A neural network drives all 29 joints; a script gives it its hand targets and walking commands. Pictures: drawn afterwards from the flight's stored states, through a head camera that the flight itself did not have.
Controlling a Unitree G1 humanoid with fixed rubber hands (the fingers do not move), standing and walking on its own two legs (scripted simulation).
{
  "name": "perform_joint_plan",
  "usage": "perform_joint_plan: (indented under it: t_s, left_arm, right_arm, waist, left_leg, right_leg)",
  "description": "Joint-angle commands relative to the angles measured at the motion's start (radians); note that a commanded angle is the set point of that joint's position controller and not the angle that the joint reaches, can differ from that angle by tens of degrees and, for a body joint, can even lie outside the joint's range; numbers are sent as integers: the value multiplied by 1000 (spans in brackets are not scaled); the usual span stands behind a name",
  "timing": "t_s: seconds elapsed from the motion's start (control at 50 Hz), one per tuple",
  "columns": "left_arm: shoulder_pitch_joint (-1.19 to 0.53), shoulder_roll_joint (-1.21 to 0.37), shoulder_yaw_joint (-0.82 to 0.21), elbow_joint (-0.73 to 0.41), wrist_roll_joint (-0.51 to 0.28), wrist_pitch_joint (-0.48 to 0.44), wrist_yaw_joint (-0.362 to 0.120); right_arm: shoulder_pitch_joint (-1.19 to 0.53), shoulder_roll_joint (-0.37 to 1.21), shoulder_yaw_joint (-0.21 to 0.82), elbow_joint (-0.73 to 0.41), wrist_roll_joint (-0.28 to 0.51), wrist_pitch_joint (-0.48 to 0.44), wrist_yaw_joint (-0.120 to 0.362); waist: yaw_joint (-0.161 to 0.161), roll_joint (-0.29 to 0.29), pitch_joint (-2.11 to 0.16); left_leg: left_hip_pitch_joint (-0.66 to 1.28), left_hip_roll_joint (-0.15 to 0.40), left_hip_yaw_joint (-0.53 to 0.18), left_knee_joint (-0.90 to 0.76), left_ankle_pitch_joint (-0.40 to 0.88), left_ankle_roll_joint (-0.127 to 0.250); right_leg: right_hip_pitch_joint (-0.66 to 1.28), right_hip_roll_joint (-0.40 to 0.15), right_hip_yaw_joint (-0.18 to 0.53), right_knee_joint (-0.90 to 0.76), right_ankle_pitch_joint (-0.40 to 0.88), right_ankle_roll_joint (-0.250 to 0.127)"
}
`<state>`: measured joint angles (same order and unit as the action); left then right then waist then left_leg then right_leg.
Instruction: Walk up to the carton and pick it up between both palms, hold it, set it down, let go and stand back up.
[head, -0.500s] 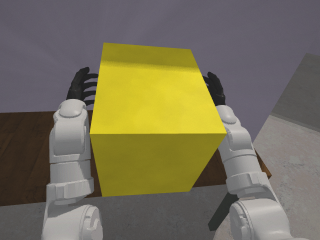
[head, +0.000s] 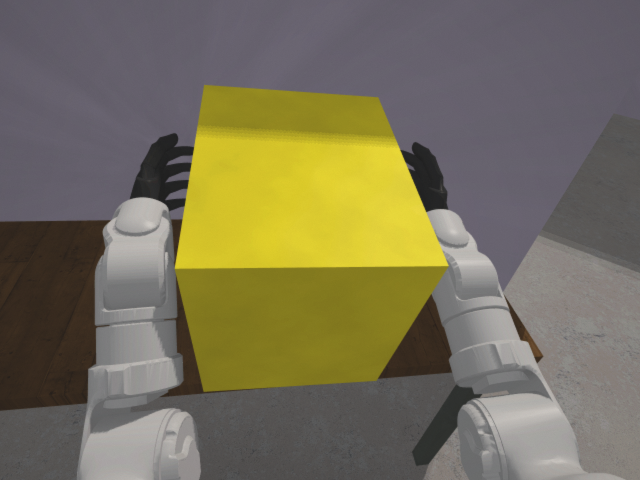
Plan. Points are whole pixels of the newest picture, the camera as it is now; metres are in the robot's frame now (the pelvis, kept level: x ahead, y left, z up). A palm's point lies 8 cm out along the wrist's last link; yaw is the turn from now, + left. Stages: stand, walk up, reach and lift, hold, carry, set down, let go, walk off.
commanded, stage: hold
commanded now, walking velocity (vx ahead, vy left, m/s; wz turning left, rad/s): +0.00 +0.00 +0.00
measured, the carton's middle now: (294, 239) +0.37 +0.01 +0.14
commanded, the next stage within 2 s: none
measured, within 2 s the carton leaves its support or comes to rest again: neither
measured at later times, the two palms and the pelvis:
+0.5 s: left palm (150, 206) +0.35 +0.17 +0.21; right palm (427, 201) +0.36 -0.15 +0.21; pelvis +0.00 -0.01 +0.00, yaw +0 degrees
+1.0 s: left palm (149, 208) +0.35 +0.17 +0.21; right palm (427, 207) +0.36 -0.15 +0.21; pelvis +0.00 +0.00 +0.00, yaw -1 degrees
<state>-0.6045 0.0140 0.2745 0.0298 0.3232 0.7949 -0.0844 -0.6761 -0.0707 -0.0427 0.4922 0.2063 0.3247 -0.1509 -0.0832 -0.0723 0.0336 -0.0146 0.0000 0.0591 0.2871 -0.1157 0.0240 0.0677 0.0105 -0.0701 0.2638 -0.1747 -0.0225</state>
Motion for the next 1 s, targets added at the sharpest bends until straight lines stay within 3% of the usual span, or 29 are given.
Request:
perform_joint_plan:
  t_s: [0.0, 0.26, 0.28, 0.4, 0.46, 0.6, 0.72, 0.74, 0.86, 0.98]
  left_arm:
    - [-512, -483, -425, -132, -148, -53, -102]
    - [-503, -471, -401, -112, -133, -34, -104]
    - [-474, -449, -370, -73, -130, -34, -110]
    - [-541, -442, -360, -40, -135, -38, -123]
    - [-528, -450, -390, -61, -140, -35, -125]
    - [-560, -455, -428, -114, -168, -54, -125]
    - [-520, -467, -418, -100, -160, -44, -123]
    - [-507, -466, -403, -90, -149, -42, -123]
    - [-494, -455, -363, -66, -127, -31, -125]
    - [-570, -470, -433, -126, -166, -53, -103]
  right_arm:
    - [-664, 478, 354, -266, 73, -43, 84]
    - [-674, 479, 349, -264, 57, -42, 92]
    - [-701, 477, 358, -300, 56, -39, 93]
    - [-732, 524, 354, -268, 50, -24, 87]
    - [-690, 521, 356, -237, 61, -17, 74]
    - [-668, 516, 349, -246, 80, -7, 66]
    - [-659, 502, 356, -270, 75, -2, 74]
    - [-675, 492, 355, -278, 76, -2, 75]
    - [-699, 488, 359, -287, 72, 0, 86]
    - [-710, 507, 359, -297, 85, -17, 90]
  waist:
    - [-14, 97, -327]
    - [3, 70, -305]
    - [27, 8, -301]
    - [30, 31, -290]
    - [-2, 69, -306]
    - [-25, 116, -341]
    - [-21, 90, -315]
    - [-4, 74, -314]
    - [28, 31, -282]
    - [12, 96, -368]
  left_leg:
    - [220, -1, -17, 18, 235, -36]
    - [192, -1, -4, -3, 156, -13]
    - [161, -5, -7, -6, 144, 1]
    - [110, -20, 4, -19, 74, 18]
    - [151, -22, 1, -1, 122, 2]
    - [151, -24, -10, 15, 169, -23]
    - [164, -11, -21, 9, 199, -30]
    - [166, -9, -22, 8, 199, -28]
    - [156, -5, -11, -12, 152, -11]
    - [190, -9, -11, 10, 165, -23]
  right_leg:
    - [-78, 38, -21, -31, 169, 48]
    - [-71, 26, -9, -44, 143, 49]
    - [-57, 30, -13, -45, 131, 60]
    - [-55, 15, 8, -36, 132, 68]
    - [-45, 16, 6, -31, 183, 64]
    - [-42, 22, 1, -25, 192, 61]
    - [-55, 33, -13, -30, 181, 53]
    - [-47, 37, -12, -32, 175, 53]
    - [-64, 41, -15, -47, 99, 52]
    - [-83, 35, -7, -34, 124, 48]
